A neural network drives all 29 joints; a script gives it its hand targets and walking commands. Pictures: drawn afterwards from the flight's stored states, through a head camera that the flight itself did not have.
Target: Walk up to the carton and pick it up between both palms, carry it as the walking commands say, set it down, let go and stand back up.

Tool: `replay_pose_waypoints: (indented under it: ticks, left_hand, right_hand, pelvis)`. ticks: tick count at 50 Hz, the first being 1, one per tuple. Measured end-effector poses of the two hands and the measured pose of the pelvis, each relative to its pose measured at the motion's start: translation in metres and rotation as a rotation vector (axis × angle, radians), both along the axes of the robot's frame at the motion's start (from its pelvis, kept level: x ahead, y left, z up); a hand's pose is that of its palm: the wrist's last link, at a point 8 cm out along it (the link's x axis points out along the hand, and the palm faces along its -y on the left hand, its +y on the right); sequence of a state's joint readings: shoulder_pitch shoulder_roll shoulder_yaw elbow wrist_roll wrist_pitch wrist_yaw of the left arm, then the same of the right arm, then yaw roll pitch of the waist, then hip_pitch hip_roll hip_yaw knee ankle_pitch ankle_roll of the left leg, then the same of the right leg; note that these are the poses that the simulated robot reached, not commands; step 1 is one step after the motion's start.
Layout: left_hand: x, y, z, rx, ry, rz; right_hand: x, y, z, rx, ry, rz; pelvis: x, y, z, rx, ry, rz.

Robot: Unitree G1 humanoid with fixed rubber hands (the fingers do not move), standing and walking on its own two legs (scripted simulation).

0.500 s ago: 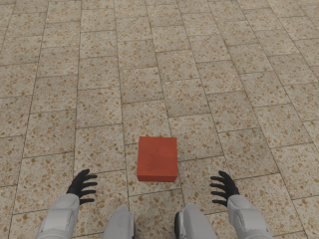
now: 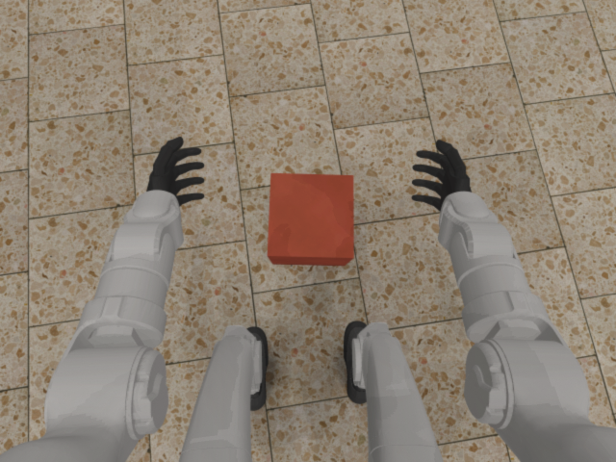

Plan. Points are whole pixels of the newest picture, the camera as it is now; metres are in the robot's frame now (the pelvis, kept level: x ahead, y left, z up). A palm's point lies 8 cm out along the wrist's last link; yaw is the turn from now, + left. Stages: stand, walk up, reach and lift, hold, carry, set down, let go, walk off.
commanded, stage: reach and lift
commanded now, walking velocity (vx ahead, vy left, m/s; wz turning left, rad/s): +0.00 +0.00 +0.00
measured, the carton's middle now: (310, 222) +0.50 -0.02 -0.58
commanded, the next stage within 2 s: none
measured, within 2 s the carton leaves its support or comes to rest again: neither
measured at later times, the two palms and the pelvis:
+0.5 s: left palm (180, 133) +0.53 +0.18 -0.12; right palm (441, 135) +0.53 -0.19 -0.13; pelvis +0.04 -0.01 -0.01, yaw +1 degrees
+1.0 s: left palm (207, 175) +0.52 +0.18 -0.28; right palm (408, 173) +0.52 -0.19 -0.27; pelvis +0.00 +0.00 -0.15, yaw +1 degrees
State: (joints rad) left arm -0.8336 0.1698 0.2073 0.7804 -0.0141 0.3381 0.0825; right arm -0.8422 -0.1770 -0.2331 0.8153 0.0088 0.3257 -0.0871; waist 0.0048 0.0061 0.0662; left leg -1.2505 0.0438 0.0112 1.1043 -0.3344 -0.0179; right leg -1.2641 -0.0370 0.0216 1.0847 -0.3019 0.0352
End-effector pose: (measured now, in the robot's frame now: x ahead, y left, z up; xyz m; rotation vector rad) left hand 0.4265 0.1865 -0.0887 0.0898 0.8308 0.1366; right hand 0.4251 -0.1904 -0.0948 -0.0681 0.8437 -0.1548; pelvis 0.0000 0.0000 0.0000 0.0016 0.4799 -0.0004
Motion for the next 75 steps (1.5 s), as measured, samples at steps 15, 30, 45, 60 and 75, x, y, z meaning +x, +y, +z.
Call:
replay_pose_waypoints:
  ticks: [15,30,45,60,75]
  left_hand:
    - [0.083,-0.003,-0.024,-0.017,-0.186,0.007]
    - [0.098,-0.002,-0.045,-0.035,-0.213,-0.013]
    - [0.095,-0.001,-0.155,-0.009,-0.192,0.011]
    - [0.101,-0.01,-0.236,-0.024,-0.183,0.015]
    - [0.095,-0.014,-0.328,-0.031,-0.131,0.008]
  right_hand:
    - [0.083,-0.01,-0.015,0.005,-0.197,-0.005]
    - [0.093,-0.002,-0.043,0.016,-0.208,0.01]
    - [0.099,-0.001,-0.145,0.0,-0.21,-0.008]
    - [0.096,0.003,-0.233,0.0,-0.178,-0.016]
    - [0.091,0.005,-0.323,0.006,-0.125,-0.017]
  pelvis:
    - [0.029,-0.006,-0.009,0.0,0.244,0.005]
    - [0.038,-0.008,-0.02,-0.005,0.355,0.021]
    - [0.006,-0.003,-0.116,-0.005,0.374,0.018]
    - [-0.01,-0.002,-0.192,-0.011,0.331,0.024]
    - [-0.014,-0.004,-0.248,-0.015,0.272,0.024]
